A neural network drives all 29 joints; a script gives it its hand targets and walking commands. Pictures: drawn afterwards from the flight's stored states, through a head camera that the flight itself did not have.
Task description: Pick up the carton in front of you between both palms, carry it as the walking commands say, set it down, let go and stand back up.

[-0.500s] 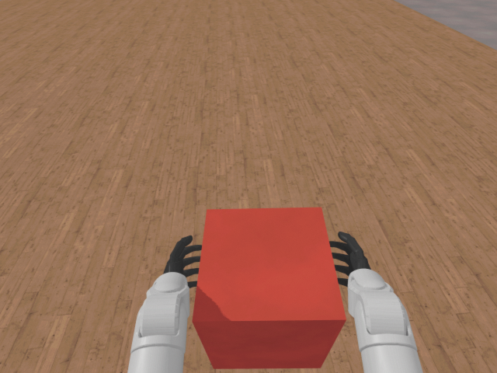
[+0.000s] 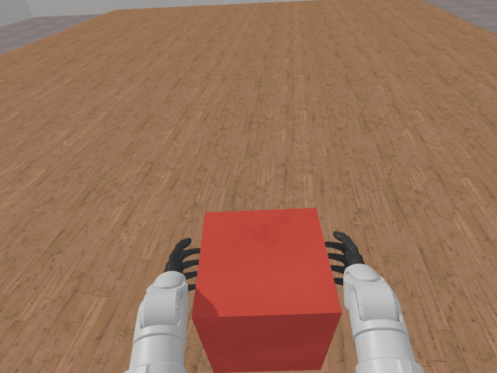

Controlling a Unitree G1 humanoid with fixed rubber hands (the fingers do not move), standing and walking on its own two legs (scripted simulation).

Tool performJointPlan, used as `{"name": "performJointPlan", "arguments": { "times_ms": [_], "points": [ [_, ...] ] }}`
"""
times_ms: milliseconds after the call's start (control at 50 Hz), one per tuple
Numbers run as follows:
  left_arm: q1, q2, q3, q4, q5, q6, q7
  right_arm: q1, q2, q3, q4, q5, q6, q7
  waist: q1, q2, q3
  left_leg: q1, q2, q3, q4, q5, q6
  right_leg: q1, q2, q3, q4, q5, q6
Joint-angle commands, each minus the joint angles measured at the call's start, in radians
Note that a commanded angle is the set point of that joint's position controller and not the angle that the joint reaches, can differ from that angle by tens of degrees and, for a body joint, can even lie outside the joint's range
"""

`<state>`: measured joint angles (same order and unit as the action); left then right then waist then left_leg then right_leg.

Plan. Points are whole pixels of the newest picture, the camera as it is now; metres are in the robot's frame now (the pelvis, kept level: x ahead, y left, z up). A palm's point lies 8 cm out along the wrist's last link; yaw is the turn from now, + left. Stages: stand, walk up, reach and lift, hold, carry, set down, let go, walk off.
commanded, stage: hold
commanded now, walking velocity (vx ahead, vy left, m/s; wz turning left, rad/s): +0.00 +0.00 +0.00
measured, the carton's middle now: (263, 292) +0.31 +0.00 -0.04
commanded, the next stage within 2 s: set down in 0.38 s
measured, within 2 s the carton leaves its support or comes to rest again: neither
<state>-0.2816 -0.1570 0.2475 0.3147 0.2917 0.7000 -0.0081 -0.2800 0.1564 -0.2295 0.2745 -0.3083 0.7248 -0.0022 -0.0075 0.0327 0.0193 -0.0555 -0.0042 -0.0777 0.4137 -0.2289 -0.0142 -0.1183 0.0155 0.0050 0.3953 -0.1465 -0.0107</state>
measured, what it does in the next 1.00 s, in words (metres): lowers itself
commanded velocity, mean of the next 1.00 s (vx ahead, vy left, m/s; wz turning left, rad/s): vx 0.00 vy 0.00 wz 0.00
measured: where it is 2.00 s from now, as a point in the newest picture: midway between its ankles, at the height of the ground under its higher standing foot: outside the picture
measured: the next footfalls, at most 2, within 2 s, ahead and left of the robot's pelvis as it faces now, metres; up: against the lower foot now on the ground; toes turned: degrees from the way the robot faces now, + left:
none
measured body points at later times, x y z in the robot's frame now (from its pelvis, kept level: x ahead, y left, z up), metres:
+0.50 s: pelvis +0.01 +0.00 +0.00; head -0.03 -0.01 +0.45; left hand +0.32 +0.15 +0.04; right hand +0.32 -0.16 +0.04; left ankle +0.01 +0.13 -0.74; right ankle +0.05 -0.11 -0.74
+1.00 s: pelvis -0.02 +0.02 -0.05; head +0.19 -0.01 +0.34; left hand +0.38 +0.13 -0.14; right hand +0.37 -0.17 -0.14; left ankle +0.01 +0.13 -0.74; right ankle +0.05 -0.11 -0.74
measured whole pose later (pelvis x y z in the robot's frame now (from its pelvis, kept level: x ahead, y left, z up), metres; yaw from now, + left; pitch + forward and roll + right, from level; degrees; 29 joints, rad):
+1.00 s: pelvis -0.02 +0.02 -0.05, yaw -1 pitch +23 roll +1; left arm -0.58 -0.19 0.42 0.52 0.29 0.19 0.06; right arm -0.61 0.12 -0.45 0.52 -0.32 0.21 0.04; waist -0.04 0.03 0.08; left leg -0.92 -0.07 -0.07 0.84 -0.33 0.00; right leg -0.98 0.02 0.09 0.81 -0.23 0.03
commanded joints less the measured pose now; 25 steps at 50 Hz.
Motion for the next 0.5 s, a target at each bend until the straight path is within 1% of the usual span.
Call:
{"name": "performJointPlan", "arguments": {
  "times_ms": [0, 100, 180, 400, 440, 480],
  "points": [
    [-0.507, -0.952, -0.508, -0.027, -0.259, -0.043, -0.271, -0.481, 0.983, 0.544, -0.006, 0.278, -0.037, 0.275, 0.011, -0.051, -0.206, -0.179, -0.081, -0.005, -0.107, -0.030, 0.050, 0.225, 0.041, 0.071, -0.059, -0.017, 0.020],
    [-0.523, -0.953, -0.494, -0.018, -0.256, -0.045, -0.275, -0.489, 0.982, 0.535, 0.008, 0.277, -0.034, 0.277, 0.008, -0.060, -0.205, -0.184, -0.084, 0.000, -0.103, -0.035, 0.052, 0.236, 0.029, 0.083, -0.071, -0.030, 0.026],
    [-0.528, -0.952, -0.488, -0.014, -0.254, -0.044, -0.275, -0.488, 0.979, 0.528, 0.015, 0.275, -0.033, 0.275, 0.007, -0.062, -0.206, -0.186, -0.085, 0.000, -0.102, -0.029, 0.051, 0.243, 0.025, 0.087, -0.073, -0.016, 0.029],
    [-0.515, -0.955, -0.498, -0.036, -0.256, -0.039, -0.262, -0.479, 0.961, 0.527, -0.004, 0.275, -0.036, 0.268, 0.003, -0.046, -0.231, -0.168, -0.085, -0.006, -0.110, 0.044, 0.037, 0.263, 0.039, 0.077, -0.053, 0.111, 0.030],
    [-0.530, -0.961, -0.491, -0.026, -0.251, -0.041, -0.256, -0.495, 0.943, 0.506, 0.006, 0.265, -0.044, 0.269, -0.003, -0.034, -0.224, -0.167, -0.084, -0.007, -0.108, 0.045, 0.031, 0.252, 0.045, 0.071, -0.046, 0.106, 0.025],
    [-0.559, -0.966, -0.465, 0.012, -0.235, -0.050, -0.249, -0.528, 0.921, 0.468, 0.040, 0.244, -0.058, 0.272, -0.009, -0.022, -0.201, -0.179, -0.082, -0.007, -0.105, 0.020, 0.028, 0.229, 0.050, 0.063, -0.037, 0.070, 0.018]
  ]
}}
